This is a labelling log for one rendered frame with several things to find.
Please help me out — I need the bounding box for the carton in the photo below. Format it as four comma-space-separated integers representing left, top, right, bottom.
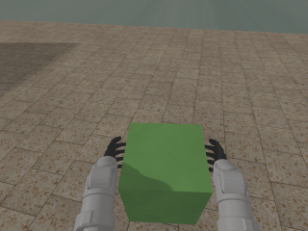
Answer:
117, 122, 213, 225

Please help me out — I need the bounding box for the left robot forearm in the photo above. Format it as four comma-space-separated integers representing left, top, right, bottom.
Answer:
73, 156, 118, 231

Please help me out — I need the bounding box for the left robot hand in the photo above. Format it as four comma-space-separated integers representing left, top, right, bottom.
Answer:
104, 136, 126, 168

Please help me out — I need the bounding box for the right robot forearm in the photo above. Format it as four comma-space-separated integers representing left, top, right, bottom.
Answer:
213, 159, 261, 231

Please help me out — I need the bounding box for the right robot hand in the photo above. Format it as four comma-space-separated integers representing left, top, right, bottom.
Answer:
204, 139, 227, 172

